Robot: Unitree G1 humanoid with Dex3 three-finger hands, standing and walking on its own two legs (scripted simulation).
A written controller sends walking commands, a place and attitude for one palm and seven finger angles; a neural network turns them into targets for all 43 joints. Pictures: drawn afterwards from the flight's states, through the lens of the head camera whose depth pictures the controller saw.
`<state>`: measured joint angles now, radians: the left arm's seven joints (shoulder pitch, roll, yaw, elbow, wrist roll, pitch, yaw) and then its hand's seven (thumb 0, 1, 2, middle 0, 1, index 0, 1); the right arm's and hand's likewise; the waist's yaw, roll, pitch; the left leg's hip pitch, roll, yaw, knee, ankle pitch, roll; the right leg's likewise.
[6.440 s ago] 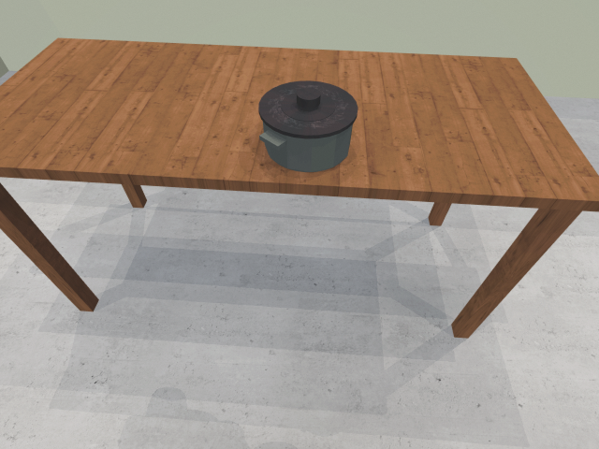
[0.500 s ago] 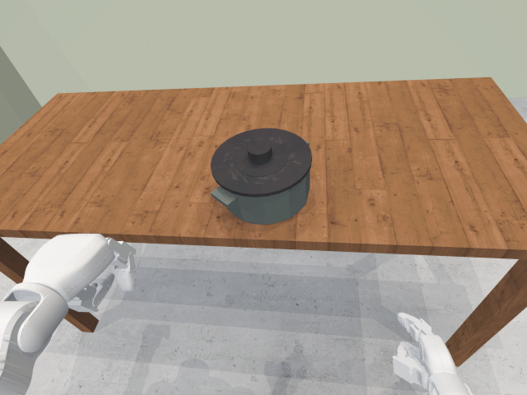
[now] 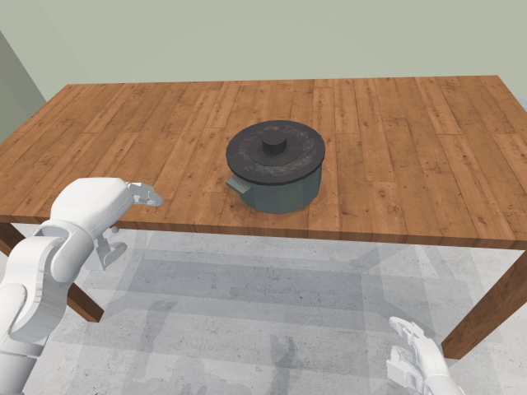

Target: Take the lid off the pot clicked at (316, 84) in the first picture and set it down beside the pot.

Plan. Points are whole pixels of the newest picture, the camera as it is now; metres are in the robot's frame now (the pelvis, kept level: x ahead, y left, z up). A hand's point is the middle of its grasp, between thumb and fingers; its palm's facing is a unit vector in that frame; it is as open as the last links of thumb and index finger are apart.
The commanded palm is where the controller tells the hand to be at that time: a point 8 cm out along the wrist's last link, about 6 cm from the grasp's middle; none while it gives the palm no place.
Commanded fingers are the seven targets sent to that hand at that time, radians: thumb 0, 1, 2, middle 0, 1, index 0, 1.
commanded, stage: reach forward and open the fingers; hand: left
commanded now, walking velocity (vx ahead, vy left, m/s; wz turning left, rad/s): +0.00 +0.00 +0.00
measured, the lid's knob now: (274, 141) +0.57 +0.05 +0.08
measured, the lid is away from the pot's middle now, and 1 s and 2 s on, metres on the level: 0.00 0.00 0.00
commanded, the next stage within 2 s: move the open hand above the knob in 0.10 s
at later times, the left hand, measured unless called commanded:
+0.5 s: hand (151, 196) +0.34 +0.20 +0.15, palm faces -0.13 -0.03 -0.99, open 10.1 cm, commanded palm +0.33 +0.20 +0.22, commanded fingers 0.00 -0.32 1.50 -0.84 -0.08 -0.84 -0.08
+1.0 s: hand (205, 162) +0.42 +0.14 +0.15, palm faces -0.19 -0.04 -0.98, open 10.1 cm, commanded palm +0.40 +0.14 +0.22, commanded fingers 0.00 -0.32 1.50 -0.84 -0.08 -0.84 -0.08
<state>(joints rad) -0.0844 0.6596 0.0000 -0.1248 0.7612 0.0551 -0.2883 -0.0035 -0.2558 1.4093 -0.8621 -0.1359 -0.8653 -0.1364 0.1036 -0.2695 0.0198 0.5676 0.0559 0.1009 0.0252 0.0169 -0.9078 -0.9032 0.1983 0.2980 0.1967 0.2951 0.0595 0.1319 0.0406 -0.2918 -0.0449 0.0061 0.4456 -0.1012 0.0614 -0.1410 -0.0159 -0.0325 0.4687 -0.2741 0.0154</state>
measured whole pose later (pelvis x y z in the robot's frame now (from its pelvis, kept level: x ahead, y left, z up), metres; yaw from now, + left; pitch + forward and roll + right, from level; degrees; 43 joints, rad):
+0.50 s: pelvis +0.00 -0.01 +0.00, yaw +1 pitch -3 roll -1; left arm -0.40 0.60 -0.15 0.06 0.80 0.13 -0.36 0.00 -0.32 1.49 -0.86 -0.08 -0.86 -0.08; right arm 0.10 -0.28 0.03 0.59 0.06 0.08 0.02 0.02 -0.91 -0.90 0.20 0.30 0.20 0.30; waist 0.05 0.12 0.04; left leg -0.31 -0.05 -0.01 0.46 -0.10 0.05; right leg -0.17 -0.02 -0.04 0.51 -0.30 0.00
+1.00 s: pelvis +0.02 -0.03 +0.00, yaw +0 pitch +0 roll +1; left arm -0.62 0.52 -0.24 0.26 0.82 0.23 -0.40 0.00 -0.32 1.49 -0.86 -0.08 -0.86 -0.08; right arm 0.12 -0.30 0.01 0.60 0.07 0.14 0.04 0.02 -0.91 -0.90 0.20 0.30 0.20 0.29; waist 0.01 0.11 0.01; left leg -0.34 -0.04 0.00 0.50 -0.16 0.03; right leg -0.20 -0.01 -0.03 0.56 -0.35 -0.02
